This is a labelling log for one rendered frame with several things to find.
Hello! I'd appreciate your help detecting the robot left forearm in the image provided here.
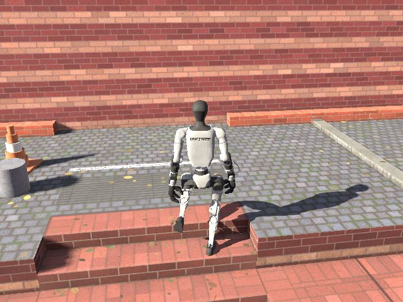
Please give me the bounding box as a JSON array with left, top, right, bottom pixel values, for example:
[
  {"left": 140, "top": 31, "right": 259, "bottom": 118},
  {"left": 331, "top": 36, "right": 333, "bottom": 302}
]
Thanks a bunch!
[{"left": 169, "top": 154, "right": 179, "bottom": 186}]

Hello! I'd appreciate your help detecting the robot right forearm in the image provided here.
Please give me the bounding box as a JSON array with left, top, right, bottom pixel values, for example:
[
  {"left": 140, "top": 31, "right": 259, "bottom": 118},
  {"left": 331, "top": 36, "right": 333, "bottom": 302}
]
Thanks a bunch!
[{"left": 224, "top": 153, "right": 236, "bottom": 181}]

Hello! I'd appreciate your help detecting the right robot hand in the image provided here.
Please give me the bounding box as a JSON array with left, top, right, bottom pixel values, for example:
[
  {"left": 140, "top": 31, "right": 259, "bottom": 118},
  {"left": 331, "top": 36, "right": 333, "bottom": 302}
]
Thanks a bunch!
[{"left": 224, "top": 178, "right": 236, "bottom": 194}]

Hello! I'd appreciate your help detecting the left robot hand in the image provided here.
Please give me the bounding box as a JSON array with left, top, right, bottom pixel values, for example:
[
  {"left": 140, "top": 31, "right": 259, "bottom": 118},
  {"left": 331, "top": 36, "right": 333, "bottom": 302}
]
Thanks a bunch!
[{"left": 168, "top": 186, "right": 183, "bottom": 203}]

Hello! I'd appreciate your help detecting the robot right shin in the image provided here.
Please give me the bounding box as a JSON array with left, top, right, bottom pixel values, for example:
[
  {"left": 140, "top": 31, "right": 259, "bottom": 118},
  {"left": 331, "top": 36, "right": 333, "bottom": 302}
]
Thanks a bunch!
[{"left": 208, "top": 205, "right": 220, "bottom": 247}]

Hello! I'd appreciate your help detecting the robot torso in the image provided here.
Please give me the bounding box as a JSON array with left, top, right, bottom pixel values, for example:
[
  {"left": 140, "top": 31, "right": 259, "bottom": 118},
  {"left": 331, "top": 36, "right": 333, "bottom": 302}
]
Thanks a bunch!
[{"left": 186, "top": 125, "right": 215, "bottom": 189}]

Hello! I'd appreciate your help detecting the left robot upper arm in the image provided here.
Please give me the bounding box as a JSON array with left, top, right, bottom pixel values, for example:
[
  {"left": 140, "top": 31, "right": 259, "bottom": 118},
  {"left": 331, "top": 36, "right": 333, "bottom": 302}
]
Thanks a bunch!
[{"left": 173, "top": 128, "right": 187, "bottom": 164}]

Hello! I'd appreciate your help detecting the right robot upper arm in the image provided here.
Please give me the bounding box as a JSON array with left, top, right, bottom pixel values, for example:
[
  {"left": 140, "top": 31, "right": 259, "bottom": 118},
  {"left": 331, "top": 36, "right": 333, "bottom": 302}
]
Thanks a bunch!
[{"left": 213, "top": 127, "right": 230, "bottom": 162}]

